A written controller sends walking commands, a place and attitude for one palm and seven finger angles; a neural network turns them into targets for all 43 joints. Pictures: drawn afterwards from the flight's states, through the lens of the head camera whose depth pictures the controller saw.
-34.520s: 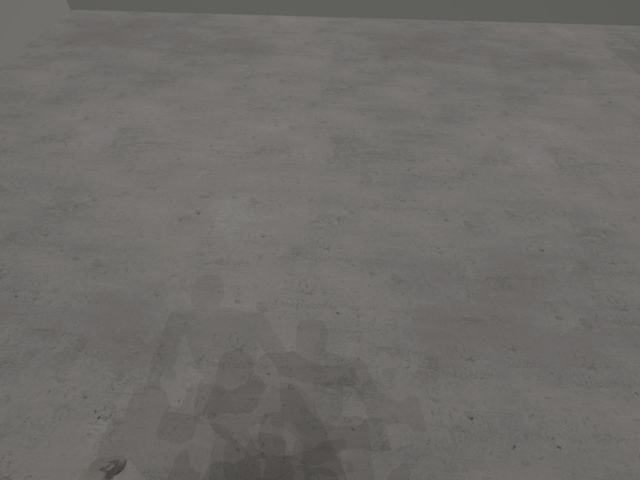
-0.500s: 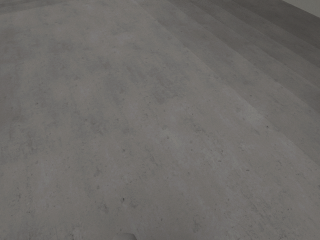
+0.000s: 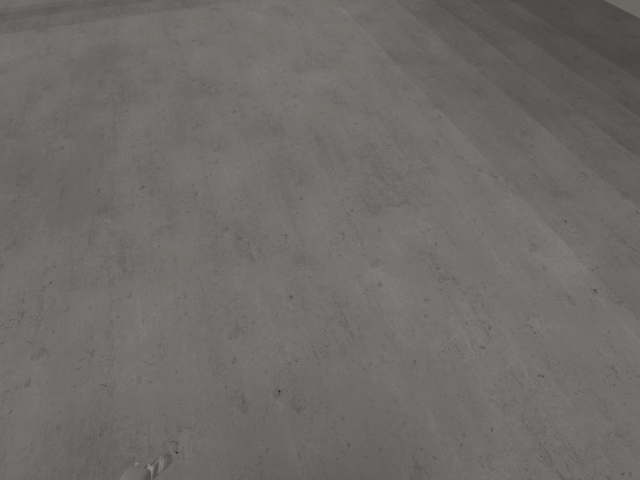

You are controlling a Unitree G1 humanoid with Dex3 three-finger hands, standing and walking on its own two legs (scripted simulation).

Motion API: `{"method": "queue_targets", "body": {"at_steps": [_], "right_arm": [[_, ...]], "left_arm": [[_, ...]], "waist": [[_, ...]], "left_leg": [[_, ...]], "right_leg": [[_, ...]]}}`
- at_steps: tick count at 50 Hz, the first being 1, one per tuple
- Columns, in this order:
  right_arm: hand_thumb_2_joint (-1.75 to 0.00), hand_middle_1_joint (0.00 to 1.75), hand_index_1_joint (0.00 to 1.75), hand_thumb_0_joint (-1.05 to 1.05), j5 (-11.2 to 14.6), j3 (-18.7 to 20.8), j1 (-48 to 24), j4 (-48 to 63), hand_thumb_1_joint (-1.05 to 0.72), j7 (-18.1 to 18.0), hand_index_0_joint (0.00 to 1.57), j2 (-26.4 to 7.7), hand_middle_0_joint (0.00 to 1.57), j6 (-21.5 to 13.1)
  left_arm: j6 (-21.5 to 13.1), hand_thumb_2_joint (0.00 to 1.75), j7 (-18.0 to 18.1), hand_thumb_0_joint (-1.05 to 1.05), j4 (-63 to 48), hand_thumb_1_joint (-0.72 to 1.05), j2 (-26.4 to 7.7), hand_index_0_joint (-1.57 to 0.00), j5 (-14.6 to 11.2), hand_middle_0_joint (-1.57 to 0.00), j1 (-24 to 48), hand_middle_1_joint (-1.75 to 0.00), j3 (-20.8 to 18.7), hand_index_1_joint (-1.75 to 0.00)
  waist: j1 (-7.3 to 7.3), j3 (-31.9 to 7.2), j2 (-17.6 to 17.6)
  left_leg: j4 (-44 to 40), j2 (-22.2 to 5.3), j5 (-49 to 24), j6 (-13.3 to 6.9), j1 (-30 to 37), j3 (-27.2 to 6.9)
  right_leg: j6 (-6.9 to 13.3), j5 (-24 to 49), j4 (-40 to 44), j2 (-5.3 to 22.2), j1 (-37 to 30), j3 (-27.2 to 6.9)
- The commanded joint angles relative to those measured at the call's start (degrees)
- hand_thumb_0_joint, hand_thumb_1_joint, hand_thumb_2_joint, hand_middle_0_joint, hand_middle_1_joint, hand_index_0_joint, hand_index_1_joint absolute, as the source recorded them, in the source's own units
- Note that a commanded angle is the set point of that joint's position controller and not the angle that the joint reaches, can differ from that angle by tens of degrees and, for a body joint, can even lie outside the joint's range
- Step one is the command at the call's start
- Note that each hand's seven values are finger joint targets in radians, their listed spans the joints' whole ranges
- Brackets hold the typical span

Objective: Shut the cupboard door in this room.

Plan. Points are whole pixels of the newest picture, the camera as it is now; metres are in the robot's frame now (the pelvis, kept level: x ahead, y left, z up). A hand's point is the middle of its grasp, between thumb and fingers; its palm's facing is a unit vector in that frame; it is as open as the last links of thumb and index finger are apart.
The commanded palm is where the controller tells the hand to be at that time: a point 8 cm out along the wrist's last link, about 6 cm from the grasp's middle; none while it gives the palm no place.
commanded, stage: turn or walk to find it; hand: left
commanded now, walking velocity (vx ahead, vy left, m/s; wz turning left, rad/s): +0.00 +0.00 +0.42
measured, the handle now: out of the picture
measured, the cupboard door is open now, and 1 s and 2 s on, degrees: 87 87 87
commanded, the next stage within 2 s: none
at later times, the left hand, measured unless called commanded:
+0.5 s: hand out of the picture -0.05 +0.20 -0.17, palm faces +0.30 -0.92 -0.25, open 7.3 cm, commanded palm none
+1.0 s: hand out of the picture +0.00 +0.22 -0.16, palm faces +0.43 -0.87 -0.26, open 7.3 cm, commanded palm none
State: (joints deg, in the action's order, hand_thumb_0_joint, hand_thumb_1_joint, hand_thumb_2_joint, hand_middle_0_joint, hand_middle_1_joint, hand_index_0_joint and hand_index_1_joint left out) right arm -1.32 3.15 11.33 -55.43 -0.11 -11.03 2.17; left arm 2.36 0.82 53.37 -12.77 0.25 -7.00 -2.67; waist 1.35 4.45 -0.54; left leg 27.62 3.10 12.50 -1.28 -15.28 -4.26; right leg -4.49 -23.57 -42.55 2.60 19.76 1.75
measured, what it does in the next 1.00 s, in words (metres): steps on the spot, turning left: right foot, then left foot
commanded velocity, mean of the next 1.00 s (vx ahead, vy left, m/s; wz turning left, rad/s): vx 0.00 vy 0.00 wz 0.42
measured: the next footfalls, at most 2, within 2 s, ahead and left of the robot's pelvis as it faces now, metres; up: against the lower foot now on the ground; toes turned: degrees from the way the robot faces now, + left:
right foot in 0.04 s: +0.04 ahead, -0.12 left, +0.00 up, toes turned -2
left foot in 0.52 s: -0.03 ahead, +0.12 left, +0.00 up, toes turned +21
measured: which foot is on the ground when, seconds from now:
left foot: down 0.00-0.06, up 0.08-0.50, down 0.52-1.00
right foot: up 0.00-0.02, down 0.04-0.52, up 0.54-0.98, down 1.00-1.00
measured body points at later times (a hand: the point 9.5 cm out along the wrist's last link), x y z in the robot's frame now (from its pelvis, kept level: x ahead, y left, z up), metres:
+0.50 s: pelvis -0.02 +0.00 +0.00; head +0.03 +0.01 +0.44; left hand -0.06 +0.25 -0.15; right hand +0.13 -0.24 -0.15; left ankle -0.07 +0.11 -0.72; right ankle +0.00 -0.12 -0.74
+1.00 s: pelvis -0.02 -0.01 +0.00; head +0.03 +0.00 +0.44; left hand -0.02 +0.27 -0.14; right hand +0.13 -0.21 -0.16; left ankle -0.06 +0.11 -0.74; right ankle +0.03 -0.11 -0.73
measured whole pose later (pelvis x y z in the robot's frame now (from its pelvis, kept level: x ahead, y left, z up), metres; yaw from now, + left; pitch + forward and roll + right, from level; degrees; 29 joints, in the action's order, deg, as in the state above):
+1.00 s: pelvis -0.02 -0.01 +0.00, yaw +26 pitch +1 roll +1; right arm -1.1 3.4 12.0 -55.6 -0.2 -11.3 2.2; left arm 1.5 0.7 52.6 -12.1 0.2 -7.0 -2.3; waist 1.5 4.4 -0.6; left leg 30.0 3.3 15.2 -0.6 -15.7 -4.5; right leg -4.3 -18.4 -34.4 2.3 16.7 2.9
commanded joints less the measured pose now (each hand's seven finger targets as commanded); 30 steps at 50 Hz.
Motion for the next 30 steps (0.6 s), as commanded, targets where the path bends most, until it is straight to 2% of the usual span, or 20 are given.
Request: {"method": "queue_targets", "body": {"at_steps": [1,2,3,4,5,6,7,9,10,14,20,22,24,25,26,27,28,29,30], "right_arm": [[-0.90,0.30,0.30,0.00,0.5,2.9,-0.2,4.2,-0.90,-0.3,0.20,-9.7,0.20,-1.1],[-0.90,0.30,0.30,0.00,1.0,2.5,0.5,4.7,-0.90,0.1,0.20,-6.9,0.20,-1.3],[-0.90,0.30,0.30,0.00,0.9,2.3,-0.4,6.5,-0.90,0.2,0.20,-5.3,0.20,-1.2],[-0.90,0.30,0.30,0.00,0.1,3.0,-0.5,5.7,-0.90,-0.1,0.20,-8.1,0.20,0.1],[-0.90,0.30,0.30,0.00,0.1,3.3,-0.9,4.5,-0.90,0.1,0.20,-8.0,0.20,0.6],[-0.90,0.30,0.30,0.00,0.1,3.3,0.4,3.2,-0.90,0.5,0.20,-7.3,0.20,0.9],[-0.90,0.30,0.30,0.00,0.0,3.1,1.6,2.5,-0.90,0.9,0.20,-6.6,0.20,1.0],[-0.90,0.30,0.30,0.00,0.1,2.9,2.8,1.8,-0.90,1.1,0.20,-6.2,0.20,1.1],[-0.90,0.30,0.30,0.00,0.0,2.8,2.5,1.8,-0.90,1.1,0.20,-5.9,0.20,1.1],[-0.90,0.30,0.30,0.00,0.3,2.1,-1.8,2.5,-0.90,1.0,0.20,-5.5,0.20,1.0],[-0.90,0.30,0.30,0.00,0.9,0.7,-5.8,3.4,-0.90,0.9,0.20,-4.6,0.20,0.0],[-0.90,0.30,0.30,0.00,1.0,0.5,-4.2,3.3,-0.90,0.7,0.20,-4.8,0.20,-0.4],[-0.90,0.30,0.30,0.00,0.9,0.7,-1.8,2.8,-0.90,0.8,0.20,-5.6,0.20,-0.9],[-0.90,0.30,0.30,0.00,0.7,1.2,0.5,2.5,-0.90,0.8,0.20,-8.2,0.20,-1.4],[-0.90,0.30,0.30,0.00,0.2,2.6,2.0,2.9,-0.90,0.6,0.20,-14.0,0.20,-1.8],[-0.90,0.30,0.30,0.00,0.5,3.3,4.6,2.4,-0.90,0.3,0.20,-17.1,0.20,-1.2],[-0.90,0.30,0.30,0.00,0.2,3.2,5.4,1.3,-0.90,-0.4,0.20,-15.8,0.20,-1.4],[-0.90,0.30,0.30,0.00,0.2,2.9,2.7,1.9,-0.90,-0.9,0.20,-14.7,0.20,-1.2],[-0.90,0.30,0.30,0.00,0.1,2.4,-0.6,2.7,-0.90,-1.1,0.20,-13.0,0.20,-1.3]], "left_arm": [[-2.3,0.90,0.5,0.00,-2.5,0.90,-6.0,-0.20,0.1,-0.20,-7.3,-0.30,-1.7,-0.30],[-2.8,0.90,1.0,0.00,-2.3,0.90,-10.0,-0.20,0.9,-0.20,-8.8,-0.30,-2.5,-0.30],[-2.8,0.90,1.0,0.00,-3.2,0.90,-13.2,-0.20,1.3,-0.20,-8.6,-0.30,-3.0,-0.30],[-3.0,0.90,1.3,0.00,-3.6,0.90,-12.0,-0.20,0.6,-0.20,-8.2,-0.30,-3.5,-0.30],[-2.8,0.90,1.3,0.00,-4.3,0.90,-10.4,-0.20,0.6,-0.20,-5.1,-0.30,-3.0,-0.30],[-2.8,0.90,1.2,0.00,-4.8,0.90,-8.7,-0.20,0.6,-0.20,-2.3,-0.30,-2.5,-0.30],[-3.0,0.90,1.1,0.00,-5.3,0.90,-7.4,-0.20,0.6,-0.20,-1.1,-0.30,-2.2,-0.30],[-3.3,0.90,1.1,0.00,-5.1,0.90,-6.5,-0.20,0.8,-0.20,-1.7,-0.30,-2.1,-0.30],[-3.4,0.90,1.1,0.00,-4.9,0.90,-6.6,-0.20,0.8,-0.20,-2.9,-0.30,-2.1,-0.30],[-3.4,0.90,1.0,0.00,-2.8,0.90,-7.9,-0.20,1.1,-0.20,-8.2,-0.30,-2.5,-0.30],[-2.9,0.90,0.7,0.00,-0.7,0.90,-10.7,-0.20,1.6,-0.20,-11.3,-0.30,-3.2,-0.30],[-2.7,0.90,0.7,0.00,-0.4,0.90,-11.5,-0.20,1.5,-0.20,-10.4,-0.30,-3.4,-0.30],[-2.4,0.90,0.6,0.00,0.1,0.90,-11.3,-0.20,1.1,-0.20,-9.1,-0.30,-3.4,-0.30],[-2.1,0.90,0.5,0.00,-0.4,0.90,-10.2,-0.20,0.6,-0.20,-9.0,-0.30,-3.3,-0.30],[-1.7,0.90,0.1,0.00,-2.0,0.90,-7.0,-0.20,0.2,-0.20,-10.0,-0.30,-2.8,-0.30],[-1.3,0.90,0.1,0.00,-3.8,0.90,-5.1,-0.20,0.6,-0.20,-6.8,-0.30,-1.4,-0.30],[-0.4,0.90,0.7,0.00,-3.5,0.90,-5.6,-0.20,0.8,-0.20,-2.7,-0.30,-1.5,-0.30],[-0.3,0.90,0.5,0.00,-3.2,0.90,-5.9,-0.20,0.6,-0.20,-1.2,-0.30,-1.8,-0.30],[-0.4,0.90,0.0,0.00,-2.0,0.90,-6.2,-0.20,0.6,-0.20,-2.2,-0.30,-2.0,-0.30]], "waist": [[-2.93,-8.7,-4.2],[-3.46,-9.8,6.6],[-3.94,-6.9,15.9],[-4.12,-6.5,17.0],[-2.51,-2.8,11.8],[-0.89,-1.3,7.5],[-0.03,-1.0,7.3],[-0.05,-2.0,9.2],[-0.55,-2.5,9.3],[-3.04,-3.2,9.6],[-4.99,-5.8,11.9],[-3.93,-7.3,12.7],[-1.99,-8.0,10.5],[-0.31,-9.4,4.6],[0.35,-10.6,-11.2],[1.99,-9.5,-15.6],[3.20,-8.2,-15.0],[1.90,-5.0,-13.5],[0.42,-3.8,-10.2]], "left_leg": [[0.2,-10.3,-14.6,-3.8,-2.7,-13.5],[8.7,-4.8,-1.2,-0.1,-11.9,-7.0],[20.4,1.5,19.1,2.9,-17.7,0.9],[30.4,-1.1,21.0,2.7,-16.1,-2.0],[37.3,-1.8,17.8,2.7,-16.0,-2.3],[40.9,-2.9,13.8,3.0,-16.3,-1.6],[42.5,-3.5,10.7,3.6,-16.3,-0.5],[42.9,-4.3,7.9,4.5,-16.0,0.7],[42.1,-4.4,7.6,5.0,-16.0,1.2],[33.6,-5.0,11.4,5.7,-15.3,3.2],[17.8,-4.4,14.8,4.8,-9.8,7.4],[11.2,-4.2,12.6,4.3,-6.3,8.7],[-0.1,-4.4,3.8,3.6,2.1,9.4],[-6.2,-6.9,-4.8,2.4,10.4,6.8],[-7.2,-20.2,-21.2,-3.6,19.2,-10.4],[-8.4,-28.0,-31.7,-10.0,16.8,-15.1],[-9.0,-25.8,-29.6,-10.4,12.9,-15.2],[-9.1,-23.7,-24.8,-10.1,9.8,-13.7],[-9.1,-21.2,-22.5,-9.3,8.5,-10.7]], "right_leg": [[1.4,12.3,20.9,0.9,-14.3,0.0],[4.5,13.1,25.0,11.7,-21.6,-10.2],[11.4,18.9,26.8,23.7,-19.1,-20.2],[13.5,18.4,28.0,24.9,-12.3,-20.5],[13.8,15.6,28.2,22.0,-7.9,-17.6],[12.5,15.4,27.1,18.7,-7.0,-11.8],[11.2,17.0,26.1,16.4,-6.8,-7.3],[10.2,19.3,25.8,15.2,-8.0,-3.3],[10.2,20.3,25.5,14.9,-9.1,-2.7],[11.5,27.5,24.0,16.8,-13.8,-2.1],[12.6,37.6,19.9,18.0,-17.8,0.6],[11.8,38.4,17.4,18.2,-18.1,2.0],[8.5,34.0,12.8,17.1,-13.7,4.8],[5.5,27.3,6.7,15.2,-7.3,7.4],[1.1,4.8,-4.0,7.7,6.9,10.3],[0.2,-15.1,-12.5,5.1,11.3,7.4],[0.5,-13.4,-17.0,5.0,11.3,1.8],[0.5,-9.9,-19.8,5.2,12.6,0.6],[0.3,-6.0,-20.6,5.1,12.4,-0.1]]}}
